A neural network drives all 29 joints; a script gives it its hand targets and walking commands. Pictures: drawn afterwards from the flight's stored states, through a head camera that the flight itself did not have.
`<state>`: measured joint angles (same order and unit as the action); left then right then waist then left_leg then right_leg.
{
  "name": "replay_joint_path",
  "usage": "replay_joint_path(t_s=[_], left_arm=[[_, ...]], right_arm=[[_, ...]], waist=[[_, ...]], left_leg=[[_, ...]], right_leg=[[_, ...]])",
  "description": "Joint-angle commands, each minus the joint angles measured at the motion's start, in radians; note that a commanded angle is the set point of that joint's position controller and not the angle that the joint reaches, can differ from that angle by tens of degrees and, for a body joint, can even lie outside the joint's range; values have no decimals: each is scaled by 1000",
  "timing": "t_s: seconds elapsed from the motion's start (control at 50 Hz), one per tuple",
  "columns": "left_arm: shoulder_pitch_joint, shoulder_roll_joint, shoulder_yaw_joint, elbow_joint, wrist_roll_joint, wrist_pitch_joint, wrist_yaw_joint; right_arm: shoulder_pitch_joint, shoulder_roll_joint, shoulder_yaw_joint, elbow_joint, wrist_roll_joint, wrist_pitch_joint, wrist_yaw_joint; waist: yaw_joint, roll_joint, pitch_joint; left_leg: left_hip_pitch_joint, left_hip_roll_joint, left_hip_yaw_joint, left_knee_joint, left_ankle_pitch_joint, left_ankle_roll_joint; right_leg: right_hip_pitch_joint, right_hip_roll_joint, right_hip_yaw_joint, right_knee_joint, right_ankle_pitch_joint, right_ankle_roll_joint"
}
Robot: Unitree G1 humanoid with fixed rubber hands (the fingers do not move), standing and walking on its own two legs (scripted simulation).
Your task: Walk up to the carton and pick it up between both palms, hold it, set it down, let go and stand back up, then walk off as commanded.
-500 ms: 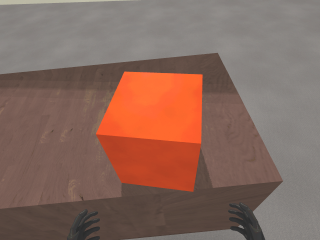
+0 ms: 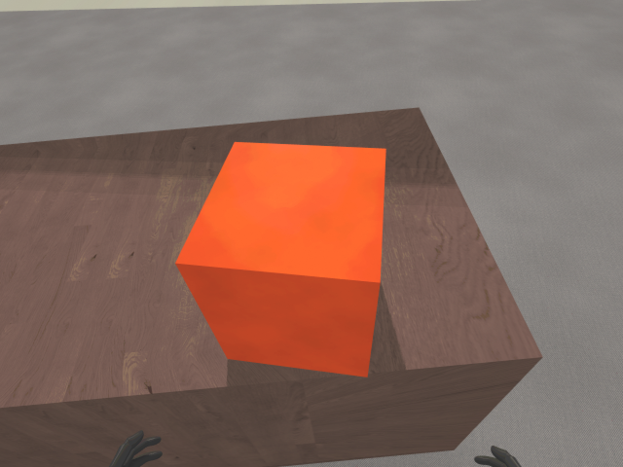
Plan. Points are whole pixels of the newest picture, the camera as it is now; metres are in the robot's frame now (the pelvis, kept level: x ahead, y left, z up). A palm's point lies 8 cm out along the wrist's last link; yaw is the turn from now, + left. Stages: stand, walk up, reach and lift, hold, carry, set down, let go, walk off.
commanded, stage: stand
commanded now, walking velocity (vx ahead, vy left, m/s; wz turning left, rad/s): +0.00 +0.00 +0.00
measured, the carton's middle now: (301, 260) +0.43 +0.03 +0.00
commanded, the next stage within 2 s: none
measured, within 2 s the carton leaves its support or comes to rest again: neither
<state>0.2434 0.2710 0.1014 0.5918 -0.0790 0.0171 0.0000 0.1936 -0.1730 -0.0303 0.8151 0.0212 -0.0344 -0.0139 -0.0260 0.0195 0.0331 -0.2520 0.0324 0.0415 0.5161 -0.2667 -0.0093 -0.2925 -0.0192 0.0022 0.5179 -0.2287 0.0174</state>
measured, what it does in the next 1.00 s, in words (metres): stands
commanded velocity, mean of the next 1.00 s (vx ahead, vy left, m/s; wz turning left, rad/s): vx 0.00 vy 0.00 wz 0.00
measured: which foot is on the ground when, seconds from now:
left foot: down 0.00-1.00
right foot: down 0.00-1.00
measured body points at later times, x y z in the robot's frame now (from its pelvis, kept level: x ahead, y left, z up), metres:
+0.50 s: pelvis +0.00 -0.01 +0.00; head +0.02 -0.02 +0.45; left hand +0.13 +0.28 -0.09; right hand +0.10 -0.25 -0.14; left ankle +0.00 +0.13 -0.74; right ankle +0.03 -0.13 -0.74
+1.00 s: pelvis +0.00 -0.01 +0.00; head +0.02 -0.02 +0.45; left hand +0.12 +0.28 -0.10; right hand +0.09 -0.25 -0.15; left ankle +0.00 +0.13 -0.74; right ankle +0.03 -0.13 -0.74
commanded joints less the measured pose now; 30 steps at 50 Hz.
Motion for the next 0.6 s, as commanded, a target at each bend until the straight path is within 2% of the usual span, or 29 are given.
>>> replay_joint_path(t_s=[0.0, 0.1, 0.58], left_arm=[[-12, 224, 19, -5, 140, -71, 9], [-8, 244, 23, 28, 133, -77, 10], [-36, 248, 19, 117, 121, -83, 11]], right_arm=[[-72, -282, -63, -70, -91, -31, 21], [-61, -302, -59, -35, -83, -27, 23], [-72, -330, -63, 20, -68, -26, 16]], waist=[[26, 18, -122], [21, 9, -148], [18, -5, -162]], left_leg=[[-63, 65, -104, -121, -96, 49], [-31, 70, -102, -101, -8, 54], [20, 84, -96, -107, 52, 57]], right_leg=[[109, -84, 104, -28, 36, -78], [127, -90, 106, -16, 117, -82], [137, -96, 118, -43, 171, -76]])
